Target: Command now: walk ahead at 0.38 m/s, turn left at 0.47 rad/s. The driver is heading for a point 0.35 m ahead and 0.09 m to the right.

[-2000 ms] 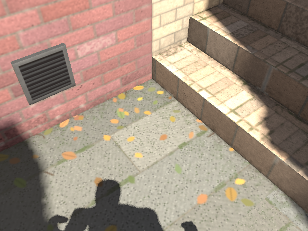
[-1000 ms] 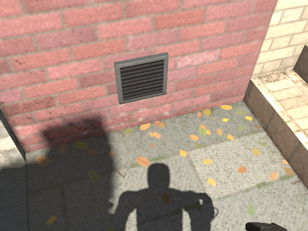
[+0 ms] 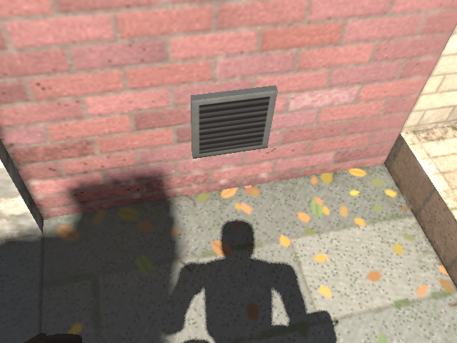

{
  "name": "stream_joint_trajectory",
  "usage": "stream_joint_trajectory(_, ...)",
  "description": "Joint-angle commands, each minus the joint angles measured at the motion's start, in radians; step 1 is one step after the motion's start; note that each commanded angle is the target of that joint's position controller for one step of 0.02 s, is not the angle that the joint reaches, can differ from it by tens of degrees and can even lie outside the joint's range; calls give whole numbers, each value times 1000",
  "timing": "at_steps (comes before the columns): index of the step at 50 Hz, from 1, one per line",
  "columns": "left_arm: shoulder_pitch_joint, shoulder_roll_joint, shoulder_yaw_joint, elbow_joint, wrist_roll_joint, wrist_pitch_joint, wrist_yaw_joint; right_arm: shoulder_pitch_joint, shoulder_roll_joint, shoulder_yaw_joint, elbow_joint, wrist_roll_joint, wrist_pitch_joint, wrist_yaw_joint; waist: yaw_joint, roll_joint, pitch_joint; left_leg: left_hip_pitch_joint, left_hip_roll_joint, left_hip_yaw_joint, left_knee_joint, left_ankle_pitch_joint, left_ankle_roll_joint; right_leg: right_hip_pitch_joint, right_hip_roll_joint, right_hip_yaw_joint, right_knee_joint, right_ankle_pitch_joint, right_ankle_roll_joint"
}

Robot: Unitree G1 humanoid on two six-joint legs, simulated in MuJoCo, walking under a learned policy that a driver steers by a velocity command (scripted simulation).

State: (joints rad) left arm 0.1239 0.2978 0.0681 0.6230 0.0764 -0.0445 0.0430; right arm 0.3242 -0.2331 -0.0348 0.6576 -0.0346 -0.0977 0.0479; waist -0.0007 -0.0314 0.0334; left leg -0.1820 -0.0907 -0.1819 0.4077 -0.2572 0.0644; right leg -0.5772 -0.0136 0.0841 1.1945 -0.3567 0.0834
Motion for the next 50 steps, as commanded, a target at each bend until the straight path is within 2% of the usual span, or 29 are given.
stream_joint_trajectory(1, -60, 44, 0, -28, -14, -6, -27, -11, -147, -32, -71, 7, -58, 31, -43, 135, 7, 47, 230, -210, -181, -246, 102, -83, -40, -65, -121, 82, 35)
stream_joint_trajectory(6, -163, 23, -18, -43, -12, -33, -83, 50, -157, -23, -62, 5, -52, 23, -131, 195, 29, 167, 349, -270, -181, -241, 171, -147, -54, -79, -413, 66, -42)
stream_joint_trajectory(7, -188, 94, 18, -71, -56, -2, -90, 83, -239, -60, 0, 32, -8, -22, -135, 177, -44, 168, 266, -207, -231, -207, 136, -66, 14, -150, -512, 91, -71)
stream_joint_trajectory(9, -149, 68, 11, -74, -54, 16, -99, 88, -226, -51, 22, 17, 13, -42, -120, 248, 28, 133, 274, -123, -244, -194, 118, 6, 30, -186, -569, 75, -111)
stream_joint_trajectory(11, -80, 64, 13, -69, -46, 25, -96, 49, -197, -44, 38, 18, 8, -54, -57, 239, 73, 56, 302, -52, -223, -34, 102, 141, 47, -195, -625, 59, -163)
stream_joint_trajectory(12, 41, 71, 18, -50, -50, 22, -88, 6, -199, -42, 43, 14, 4, -62, 28, 206, 50, 10, 314, -2, -127, 217, 88, 279, 69, -198, -661, 85, -192)
stream_joint_trajectory(13, 214, 91, 30, 9, -37, 8, -72, 3, -176, -34, 54, 12, -5, -67, 122, 102, -39, -70, 279, 79, 127, 543, 70, 528, 93, -150, -678, 98, -218)
stream_joint_trajectory(14, 416, 159, 51, 55, -24, -5, -54, -43, -146, -19, 15, 12, -5, -69, 211, -36, -182, -217, 217, 160, 454, 434, 32, 741, -70, 93, -744, -95, -227)
stream_joint_trajectory(15, 488, 219, 52, 67, -128, -46, -45, -17, -31, 10, -43, 61, -15, -72, 138, -280, -206, -524, 29, 122, 798, -159, -33, 903, -288, 675, -937, -144, -356)
stream_joint_trajectory(16, 433, 143, 34, 63, -129, -70, -44, -18, -102, 2, -49, 93, -41, -68, 118, -213, -173, -677, 52, 14, 923, -214, -33, 922, -364, 816, -966, -35, -400)
stream_joint_trajectory(17, 350, 112, 24, 50, -97, -73, -36, -94, -147, -7, -61, 97, -49, -60, 116, -113, -75, -718, 99, 20, 979, -161, -34, 850, -359, 633, -926, 245, -393)
stream_joint_trajectory(19, 246, 114, 15, 12, -55, -67, -33, -160, -179, -16, -77, 43, -40, -42, 63, 46, -50, -649, 158, 72, 925, -72, -44, 693, -280, 340, -905, 733, -354)
stream_joint_trajectory(20, 201, 97, 1, -1, -51, -65, -32, -142, -187, -17, -62, 23, -25, -37, 34, 39, -51, -598, 178, 91, 891, -42, -53, 628, -237, 245, -925, 813, -327)
stream_joint_trajectory(22, 154, 99, -7, 10, -69, -75, -36, -87, -148, -6, -35, 18, 14, -40, -16, -13, -27, -518, 164, 148, 779, 12, -73, 528, -150, 113, -953, 988, -257)
stream_joint_trajectory(25, 108, 119, -10, 25, -74, -79, -33, -114, -118, 7, -36, 6, 40, -54, -21, -23, -22, -356, 108, 219, 482, 194, -110, 393, -37, -57, -977, 1077, -196)
stream_joint_trajectory(28, 172, 121, -15, 64, -85, -63, -21, -257, -65, 28, -72, 13, 46, -40, 56, -24, -46, -290, 81, 229, 175, 415, -121, 481, -52, -45, -964, 955, -153)
stream_joint_trajectory(29, 195, 140, -11, 88, -86, -58, -16, -287, -82, 23, -80, 20, 44, -36, 62, -31, -58, -252, 75, 214, 143, 457, -111, 501, -75, -24, -959, 930, -146)
stream_joint_trajectory(31, 161, 161, 0, 88, -84, -50, -11, -256, -147, 0, -73, 21, 34, -29, 32, -64, -60, -227, 75, 168, 81, 471, -72, 567, -104, 0, -924, 920, -133)
stream_joint_trajectory(34, 90, 143, 8, 55, -50, -5, 7, -75, -212, -30, 4, 8, -6, -42, -52, -73, -132, -85, 52, 174, 3, 500, -29, 671, -79, 11, -722, 1047, -108)
stream_joint_trajectory(35, 62, 115, -4, 35, -37, 5, 0, 43, -194, -23, 36, 7, -14, -57, -108, -53, -201, 53, 89, 151, -51, 632, 4, 648, -36, 1, -560, 995, -91)
stream_joint_trajectory(36, 136, 50, -26, 27, -20, 14, -6, 88, -250, -28, 50, -21, -13, -72, -68, 118, -312, 369, 259, 2, 113, 1021, 128, 393, 32, 30, -267, 564, -36)
stream_joint_trajectory(37, 249, -16, -49, 55, -38, 15, -23, 40, -186, -5, 46, -54, -8, -71, -5, 288, -380, 500, 468, -250, 108, 1175, 297, 161, 119, 72, -32, -319, 21)
stream_joint_trajectory(38, 221, 100, -25, 90, -73, 21, -39, 26, -146, -5, 44, -28, 1, -70, -45, 184, -361, 377, 439, -273, 31, 978, 298, 161, 94, 127, 47, -339, 30)
stream_joint_trajectory(39, 181, 143, -17, 85, -86, 23, -41, -72, -153, -10, 32, 1, 6, -70, -17, 133, -249, 236, 394, -205, -34, 711, 245, 132, 47, 96, 44, -260, 37)
stream_joint_trajectory(41, 101, 108, -31, 64, -62, 52, -33, -198, -132, 3, 17, 21, 37, -86, 11, 79, -105, -32, 327, -133, -141, 246, 163, 192, -1, 40, -123, -198, 40)
stream_joint_trajectory(44, 135, 56, -50, 86, -54, 77, -9, -200, -164, -9, 37, -7, 63, -94, 17, 148, -70, -274, 247, -26, -196, 96, 108, 409, 10, -35, -387, -124, 11)
stream_joint_trajectory(48, 176, 60, -44, 123, -40, 81, -4, -164, -117, 5, 79, 5, 48, -88, 43, 126, -73, -357, 197, 17, -175, -310, 4, 528, 13, -41, -630, 99, -63)
stream_joint_trajectory(49, 151, 90, -43, 102, -32, 79, 2, -142, -95, 12, 93, -4, 43, -82, 32, 67, -33, -367, 163, 51, -119, -325, -47, 482, -66, 48, -740, 51, -100)
stream_joint_trajectory(50, 95, 126, -37, 109, -34, 71, 0, -125, -105, 4, 91, -4, 45, -89, -16, -72, 5, -184, 103, 140, -41, -213, -86, 196, -100, 116, -853, -278, -154)
